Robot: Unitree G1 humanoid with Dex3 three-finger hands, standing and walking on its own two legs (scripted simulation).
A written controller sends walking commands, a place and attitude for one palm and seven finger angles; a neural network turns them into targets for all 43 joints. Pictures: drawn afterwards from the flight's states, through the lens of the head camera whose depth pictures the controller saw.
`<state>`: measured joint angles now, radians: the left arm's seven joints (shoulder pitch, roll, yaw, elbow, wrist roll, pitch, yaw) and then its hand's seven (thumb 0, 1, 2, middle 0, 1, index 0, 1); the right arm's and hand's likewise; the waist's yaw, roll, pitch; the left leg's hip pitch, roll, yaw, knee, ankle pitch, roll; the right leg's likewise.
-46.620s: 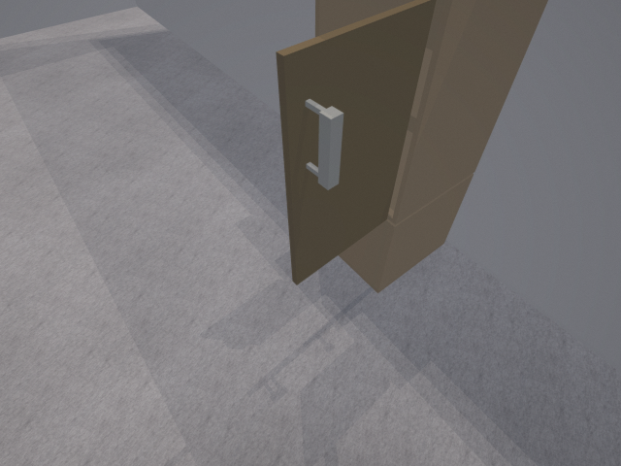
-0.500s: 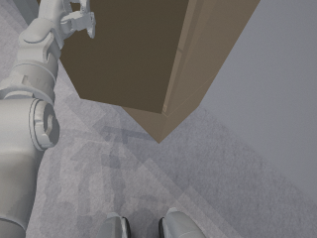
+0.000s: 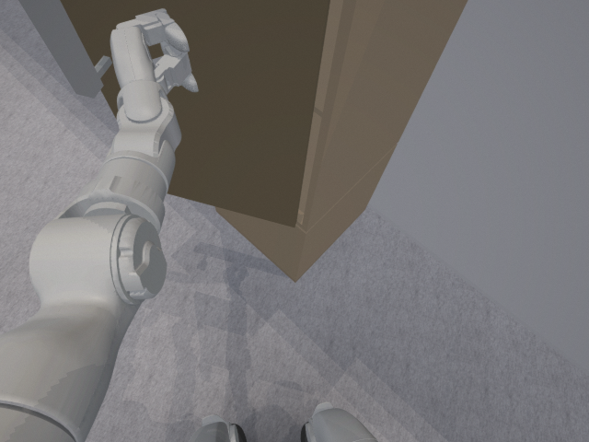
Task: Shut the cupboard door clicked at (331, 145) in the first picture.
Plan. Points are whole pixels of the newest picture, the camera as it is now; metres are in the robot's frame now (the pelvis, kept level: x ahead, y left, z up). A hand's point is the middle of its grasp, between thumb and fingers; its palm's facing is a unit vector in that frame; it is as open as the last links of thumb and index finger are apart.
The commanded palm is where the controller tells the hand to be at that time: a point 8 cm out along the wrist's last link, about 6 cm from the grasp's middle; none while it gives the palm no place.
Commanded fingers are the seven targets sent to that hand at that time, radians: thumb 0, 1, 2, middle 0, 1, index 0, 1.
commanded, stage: pull the fist back off the door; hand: left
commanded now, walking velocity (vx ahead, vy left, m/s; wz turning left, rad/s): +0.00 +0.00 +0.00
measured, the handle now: (74, 31) +0.64 +0.18 +0.14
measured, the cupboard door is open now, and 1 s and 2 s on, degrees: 27 27 27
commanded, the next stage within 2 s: draw the hand back to the body in 0.50 s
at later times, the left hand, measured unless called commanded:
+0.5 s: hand (193, 116) +0.48 +0.04 +0.15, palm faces +0.10 -1.00 -0.01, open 3.1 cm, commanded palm +0.46 +0.09 +0.14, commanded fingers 0.00 0.90 0.90 -1.30 -1.50 -1.30 -1.50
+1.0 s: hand (112, 168) +0.41 +0.11 +0.16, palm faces +0.13 -0.99 +0.01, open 3.1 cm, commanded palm +0.36 +0.16 +0.17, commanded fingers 0.00 0.90 0.90 -1.30 -1.50 -1.30 -1.50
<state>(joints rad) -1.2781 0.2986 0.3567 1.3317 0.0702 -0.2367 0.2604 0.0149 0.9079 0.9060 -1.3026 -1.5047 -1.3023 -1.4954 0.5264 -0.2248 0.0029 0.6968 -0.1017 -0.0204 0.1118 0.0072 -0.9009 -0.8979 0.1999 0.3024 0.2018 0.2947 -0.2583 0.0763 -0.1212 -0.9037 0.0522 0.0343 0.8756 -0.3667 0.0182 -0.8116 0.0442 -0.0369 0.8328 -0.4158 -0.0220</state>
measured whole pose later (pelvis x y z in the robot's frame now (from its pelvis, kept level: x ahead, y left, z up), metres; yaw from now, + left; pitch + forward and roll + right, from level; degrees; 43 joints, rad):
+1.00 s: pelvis +0.00 -0.02 +0.03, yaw +0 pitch +6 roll +0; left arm -0.46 0.14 0.17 0.59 -0.14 -0.19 0.07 0.02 0.90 0.90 -1.30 -1.51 -1.30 -1.50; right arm 0.39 -0.26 -0.03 0.69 0.03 -0.01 0.00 0.02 -0.90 -0.90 0.20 0.30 0.20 0.29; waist -0.05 0.06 -0.08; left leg -0.43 0.04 0.05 0.63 -0.29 0.00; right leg -0.37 0.04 -0.01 0.62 -0.36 -0.04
